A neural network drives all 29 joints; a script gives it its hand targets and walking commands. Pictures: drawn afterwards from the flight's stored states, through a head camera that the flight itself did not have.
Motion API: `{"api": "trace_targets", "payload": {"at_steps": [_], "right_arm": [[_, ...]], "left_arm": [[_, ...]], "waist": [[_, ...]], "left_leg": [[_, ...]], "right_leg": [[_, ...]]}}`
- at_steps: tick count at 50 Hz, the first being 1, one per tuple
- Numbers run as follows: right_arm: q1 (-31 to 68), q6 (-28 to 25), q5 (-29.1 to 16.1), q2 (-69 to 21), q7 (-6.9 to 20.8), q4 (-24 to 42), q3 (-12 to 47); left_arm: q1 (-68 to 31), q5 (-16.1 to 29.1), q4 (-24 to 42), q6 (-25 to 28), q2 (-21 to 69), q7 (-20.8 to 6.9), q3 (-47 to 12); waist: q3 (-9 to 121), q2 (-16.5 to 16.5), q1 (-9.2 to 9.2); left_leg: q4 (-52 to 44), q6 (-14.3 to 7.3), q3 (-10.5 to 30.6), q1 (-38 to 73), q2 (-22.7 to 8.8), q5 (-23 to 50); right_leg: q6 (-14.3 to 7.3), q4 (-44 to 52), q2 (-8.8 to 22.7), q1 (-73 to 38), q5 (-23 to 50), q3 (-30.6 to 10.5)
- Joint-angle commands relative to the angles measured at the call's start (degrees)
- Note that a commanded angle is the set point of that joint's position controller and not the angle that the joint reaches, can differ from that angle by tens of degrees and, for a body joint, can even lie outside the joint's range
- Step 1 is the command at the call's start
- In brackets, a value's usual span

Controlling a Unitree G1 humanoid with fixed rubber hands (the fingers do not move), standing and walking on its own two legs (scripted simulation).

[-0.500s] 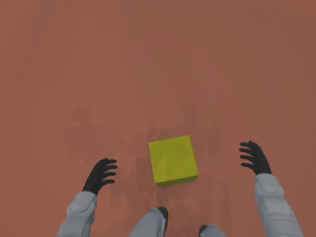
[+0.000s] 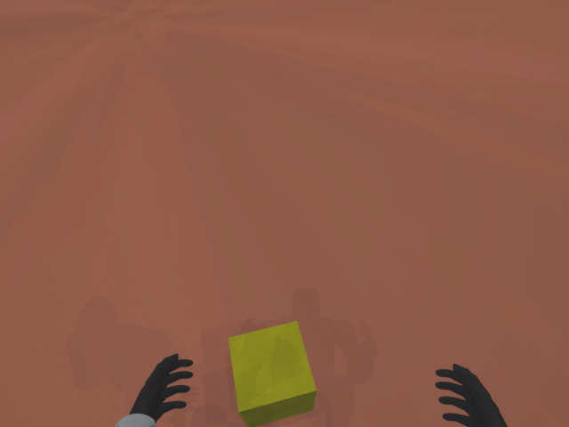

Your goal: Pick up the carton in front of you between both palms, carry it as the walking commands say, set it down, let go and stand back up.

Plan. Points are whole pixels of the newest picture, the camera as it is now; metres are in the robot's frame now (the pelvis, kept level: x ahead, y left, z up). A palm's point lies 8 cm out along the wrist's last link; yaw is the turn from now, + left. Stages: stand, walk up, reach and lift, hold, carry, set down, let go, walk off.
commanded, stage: let go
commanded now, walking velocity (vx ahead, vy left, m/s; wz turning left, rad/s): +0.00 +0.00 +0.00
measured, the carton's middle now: (272, 375) +0.37 +0.10 -0.65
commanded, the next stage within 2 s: stand in 0.32 s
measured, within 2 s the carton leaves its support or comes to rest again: neither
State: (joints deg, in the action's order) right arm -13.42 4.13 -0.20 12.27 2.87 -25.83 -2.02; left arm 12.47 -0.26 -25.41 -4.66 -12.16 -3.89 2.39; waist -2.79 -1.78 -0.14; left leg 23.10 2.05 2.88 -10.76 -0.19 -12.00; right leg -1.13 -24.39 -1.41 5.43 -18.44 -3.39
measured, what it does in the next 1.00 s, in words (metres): stands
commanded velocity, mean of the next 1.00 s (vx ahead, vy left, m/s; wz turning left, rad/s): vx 0.00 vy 0.00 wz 0.00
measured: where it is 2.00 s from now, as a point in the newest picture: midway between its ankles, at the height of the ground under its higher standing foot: outside the picture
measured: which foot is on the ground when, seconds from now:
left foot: down 0.00-1.00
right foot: down 0.00-1.00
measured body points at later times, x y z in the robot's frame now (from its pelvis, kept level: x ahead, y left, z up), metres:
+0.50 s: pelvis -0.01 +0.03 -0.01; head +0.00 +0.05 +0.44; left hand +0.14 +0.31 -0.11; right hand +0.13 -0.25 -0.09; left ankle +0.00 +0.15 -0.74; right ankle -0.06 -0.11 -0.74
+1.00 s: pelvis +0.00 +0.04 +0.00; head +0.01 +0.07 +0.45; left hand +0.13 +0.33 -0.12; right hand +0.13 -0.25 -0.10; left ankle +0.00 +0.15 -0.74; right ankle -0.06 -0.11 -0.74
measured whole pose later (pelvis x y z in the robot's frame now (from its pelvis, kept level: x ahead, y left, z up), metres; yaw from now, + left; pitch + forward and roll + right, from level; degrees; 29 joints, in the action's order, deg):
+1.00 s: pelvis +0.00 +0.04 +0.00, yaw -1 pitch -1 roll +0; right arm -8.3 -0.1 1.7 18.5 -1.2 -49.3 -1.4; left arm 10.9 -1.8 -46.9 -0.2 -20.6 1.7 1.2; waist -1.0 -2.9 0.5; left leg 28.6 -1.5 1.1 -12.4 1.7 -15.2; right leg 2.4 -24.3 0.9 4.7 -18.8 -4.3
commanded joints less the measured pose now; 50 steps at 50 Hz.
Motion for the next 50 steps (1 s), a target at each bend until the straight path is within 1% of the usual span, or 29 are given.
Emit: {"api": "trace_targets", "payload": {"at_steps": [1,2,3,4,7,10,16,17,18,19,20,21,22,24,26,28,31,34,41,50], "right_arm": [[4.07,0.26,-0.14,3.62,0.51,6.22,-0.56],[1.33,-1.22,-1.02,2.74,-0.72,3.89,-0.49],[2.00,-1.35,-0.86,3.30,-1.08,3.98,0.01],[2.59,-1.28,-0.83,3.64,-1.22,4.24,0.03],[3.24,-0.81,-0.27,4.48,-1.46,4.25,-0.50],[2.82,-0.18,0.27,4.62,-1.57,3.95,-0.95],[2.60,0.79,0.77,4.73,-1.07,3.70,-1.66],[2.69,-0.81,3.39,12.71,-2.95,-4.36,-3.21],[1.69,-1.68,3.88,12.85,-3.54,-5.00,-3.54],[2.29,-2.35,3.97,12.65,-3.58,-5.90,-3.26],[3.03,-2.95,3.84,12.67,-3.52,-6.61,-3.03],[4.00,-3.36,3.55,12.48,-3.51,-7.31,-2.84],[4.99,-3.62,3.34,12.60,-3.34,-8.01,-2.75],[5.59,-3.99,3.03,12.79,-3.24,-9.21,-2.74],[5.47,-4.26,2.91,13.39,-3.37,-10.57,-2.79],[5.23,-4.50,2.82,14.06,-3.64,-11.96,-2.79],[5.06,-4.65,2.61,14.89,-3.95,-13.72,-2.72],[4.91,-4.63,2.42,15.52,-4.13,-15.25,-2.59],[5.30,-4.71,2.12,16.15,-4.37,-18.07,-2.10],[6.62,-4.98,1.87,16.50,-4.33,-21.13,-1.66]], "left_arm": [[-0.38,-0.60,4.99,-0.44,-6.53,0.10,2.66],[-1.49,-1.32,7.62,-3.25,-8.06,1.50,2.20],[-1.01,-1.09,7.19,-4.10,-7.63,2.09,2.02],[-0.95,-1.03,7.33,-4.61,-7.39,2.39,1.94],[-1.29,-0.97,7.70,-5.64,-7.15,2.79,1.97],[-1.77,-1.04,8.43,-6.50,-6.90,2.98,1.84],[-2.49,-1.05,9.28,-7.75,-6.16,3.02,1.36],[-4.28,-2.16,1.97,-3.24,-12.41,4.99,2.87],[-3.10,-2.26,0.98,-1.11,-12.30,5.44,2.72],[-3.01,-2.46,0.23,0.22,-11.95,5.26,2.39],[-2.82,-2.50,-0.47,1.20,-11.78,5.01,2.50],[-2.67,-2.46,-1.40,1.93,-11.44,4.81,2.48],[-2.50,-2.33,-2.46,2.49,-11.46,4.44,2.44],[-1.92,-2.24,-4.37,3.29,-11.90,4.25,2.42],[-1.52,-2.24,-6.13,3.82,-12.59,4.48,2.33],[-1.27,-2.17,-7.82,4.23,-13.30,4.87,2.14],[-0.98,-2.01,-10.18,4.63,-14.23,5.29,1.85],[-0.81,-1.90,-12.22,4.79,-14.78,5.48,1.53],[-1.05,-1.69,-15.79,4.96,-15.44,5.76,0.90],[-2.06,-1.47,-19.18,5.21,-16.05,5.76,0.52]], "waist": [[2.21,0.33,-1.22],[4.66,1.35,-0.47],[4.08,0.25,-0.85],[3.70,-0.14,-0.84],[2.81,-0.99,-0.66],[1.77,-1.02,-0.28],[0.55,0.78,0.28],[-0.86,-7.24,-0.12],[-0.02,-5.27,0.54],[-0.16,-2.18,0.90],[0.26,0.41,0.81],[0.85,2.37,0.59],[1.82,3.98,0.21],[3.38,3.61,-0.06],[4.65,3.47,0.12],[5.62,3.69,0.35],[6.18,3.61,0.51],[6.23,3.18,0.61],[5.90,2.36,0.61],[4.97,1.79,0.56]], "left_leg": [[1.08,-0.94,-3.95,11.35,4.80,13.53],[2.51,-0.79,-4.60,9.48,5.62,11.92],[2.67,-0.89,-4.39,8.71,5.65,11.07],[2.81,-0.93,-4.30,8.24,5.63,10.52],[3.06,-0.88,-4.12,8.21,5.37,9.69],[2.90,-0.85,-3.92,8.74,5.07,9.27],[2.40,-0.66,-3.29,9.81,4.24,7.71],[4.23,-1.17,-0.19,0.38,-1.14,5.47],[3.47,-1.96,0.66,0.71,-1.23,1.01],[2.40,-2.23,1.36,-1.20,-1.46,-4.08],[1.34,-2.50,2.35,-3.20,-1.84,-7.53],[0.57,-2.80,3.18,-4.92,-2.25,-9.38],[0.04,-2.99,3.65,-5.45,-2.60,-9.06],[0.47,-3.27,4.11,-5.38,-3.12,-4.62],[1.75,-3.49,4.07,-3.58,-3.39,1.69],[2.64,-3.62,4.05,-1.89,-3.67,6.47],[3.30,-3.65,3.95,-0.24,-3.97,11.38],[3.58,-3.67,3.73,1.00,-4.11,14.58],[3.19,-3.74,3.57,2.55,-4.44,18.07],[1.36,-3.80,3.87,3.16,-4.73,16.43]], "right_leg": [[3.27,5.68,0.47,8.10,17.95,0.82],[3.15,3.83,0.72,5.66,22.70,0.76],[3.46,3.14,0.95,5.82,23.66,0.82],[3.47,2.91,0.85,5.90,23.31,0.98],[3.26,2.74,0.48,6.52,21.10,1.44],[2.94,2.85,0.12,7.16,18.67,1.98],[2.04,3.16,-0.49,7.78,12.27,3.25],[2.97,2.45,2.45,10.99,2.82,0.65],[2.23,3.03,3.03,10.88,-2.61,-1.36],[1.72,2.83,3.05,11.57,-6.14,-2.07],[1.36,1.93,2.89,10.74,-6.61,-2.06],[1.17,0.74,2.76,9.50,-5.33,-1.91],[1.21,-0.16,2.76,8.00,-2.93,-1.76],[1.47,-0.87,2.94,5.92,1.39,-1.56],[1.64,-0.96,3.30,5.17,4.84,-1.74],[1.81,-0.97,3.63,4.55,7.88,-1.93],[2.01,-0.72,4.04,3.66,11.57,-2.05],[2.15,-0.35,4.37,3.13,14.13,-2.05],[2.35,0.61,4.97,2.37,16.63,-1.88],[2.16,2.63,5.77,1.86,15.24,-2.10]]}}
